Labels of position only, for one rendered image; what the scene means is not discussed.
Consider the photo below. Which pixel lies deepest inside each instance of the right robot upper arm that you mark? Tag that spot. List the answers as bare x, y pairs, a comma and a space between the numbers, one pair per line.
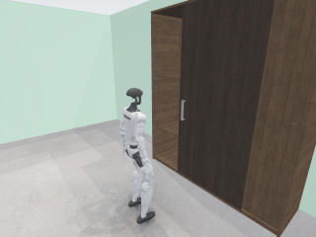
140, 124

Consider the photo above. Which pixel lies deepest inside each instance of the handle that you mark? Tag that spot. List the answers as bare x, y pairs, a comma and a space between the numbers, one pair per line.
182, 109
290, 133

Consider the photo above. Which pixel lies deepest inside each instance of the humanoid robot torso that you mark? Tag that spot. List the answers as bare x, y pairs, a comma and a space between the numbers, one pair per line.
130, 132

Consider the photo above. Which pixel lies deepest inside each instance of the right robot thigh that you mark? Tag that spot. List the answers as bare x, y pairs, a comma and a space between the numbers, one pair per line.
139, 163

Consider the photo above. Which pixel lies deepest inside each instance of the left robot upper arm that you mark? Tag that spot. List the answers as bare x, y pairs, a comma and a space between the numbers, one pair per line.
122, 127

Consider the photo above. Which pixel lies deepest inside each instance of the robot right forearm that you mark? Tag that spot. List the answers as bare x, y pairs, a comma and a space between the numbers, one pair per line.
142, 151

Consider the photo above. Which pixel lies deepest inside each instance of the right robot hand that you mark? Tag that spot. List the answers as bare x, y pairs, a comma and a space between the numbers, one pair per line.
147, 169

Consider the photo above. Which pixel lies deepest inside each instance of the left robot hand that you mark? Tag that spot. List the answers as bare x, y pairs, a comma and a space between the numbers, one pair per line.
123, 152

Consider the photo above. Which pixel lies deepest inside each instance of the robot left forearm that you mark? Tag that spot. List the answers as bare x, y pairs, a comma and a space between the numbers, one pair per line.
123, 138

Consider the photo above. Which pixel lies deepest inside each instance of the wardrobe door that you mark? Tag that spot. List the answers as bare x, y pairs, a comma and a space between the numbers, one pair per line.
288, 78
223, 56

